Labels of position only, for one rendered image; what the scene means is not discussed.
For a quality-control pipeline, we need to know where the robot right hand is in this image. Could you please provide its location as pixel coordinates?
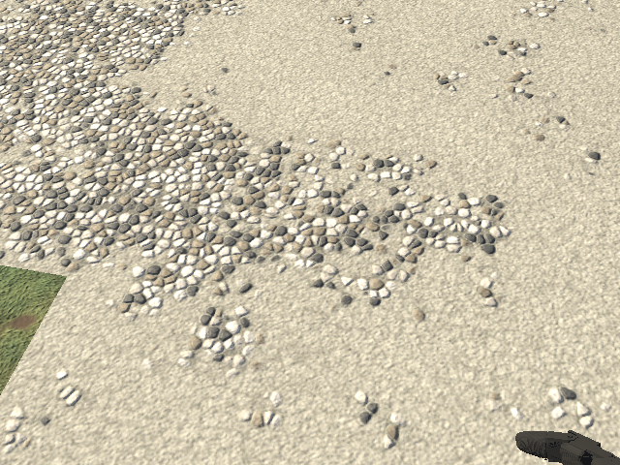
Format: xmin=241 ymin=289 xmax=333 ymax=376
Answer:
xmin=515 ymin=430 xmax=620 ymax=465

